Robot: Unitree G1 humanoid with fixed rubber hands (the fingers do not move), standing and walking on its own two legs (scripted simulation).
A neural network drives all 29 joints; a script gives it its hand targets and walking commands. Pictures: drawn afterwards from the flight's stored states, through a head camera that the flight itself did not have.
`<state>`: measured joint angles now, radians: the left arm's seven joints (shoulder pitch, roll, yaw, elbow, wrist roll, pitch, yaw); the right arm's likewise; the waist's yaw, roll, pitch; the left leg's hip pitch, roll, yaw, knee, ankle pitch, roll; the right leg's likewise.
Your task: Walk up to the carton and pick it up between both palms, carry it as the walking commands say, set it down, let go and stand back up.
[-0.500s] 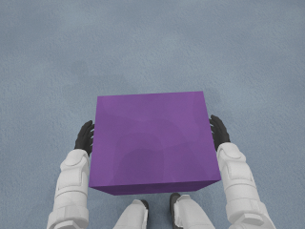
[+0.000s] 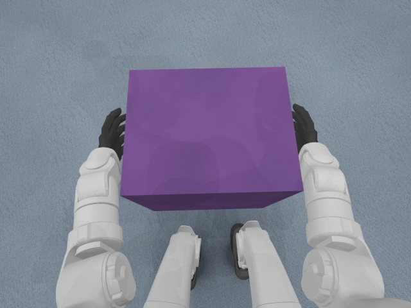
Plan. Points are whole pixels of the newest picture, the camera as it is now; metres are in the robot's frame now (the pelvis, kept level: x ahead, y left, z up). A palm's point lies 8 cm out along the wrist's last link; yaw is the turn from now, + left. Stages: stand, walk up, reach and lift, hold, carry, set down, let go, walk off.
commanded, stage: set down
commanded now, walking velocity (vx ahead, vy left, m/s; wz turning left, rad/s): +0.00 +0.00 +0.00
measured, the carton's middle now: (208, 151) +0.40 +0.02 -0.14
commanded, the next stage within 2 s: none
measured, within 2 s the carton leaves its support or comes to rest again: neither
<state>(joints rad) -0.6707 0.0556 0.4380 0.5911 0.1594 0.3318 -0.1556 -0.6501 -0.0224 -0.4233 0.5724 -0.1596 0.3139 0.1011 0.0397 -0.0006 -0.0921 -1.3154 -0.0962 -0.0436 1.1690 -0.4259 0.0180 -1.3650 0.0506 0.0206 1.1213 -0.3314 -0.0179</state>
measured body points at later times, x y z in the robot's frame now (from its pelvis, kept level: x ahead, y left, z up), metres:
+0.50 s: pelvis +0.00 -0.01 -0.07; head +0.26 -0.02 +0.29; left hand +0.42 +0.20 -0.18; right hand +0.44 -0.18 -0.19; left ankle +0.05 +0.10 -0.62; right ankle +0.09 -0.11 -0.62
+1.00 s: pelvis -0.03 -0.01 -0.16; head +0.26 -0.02 +0.18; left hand +0.46 +0.20 -0.26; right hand +0.47 -0.17 -0.27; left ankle +0.05 +0.10 -0.62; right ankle +0.08 -0.11 -0.62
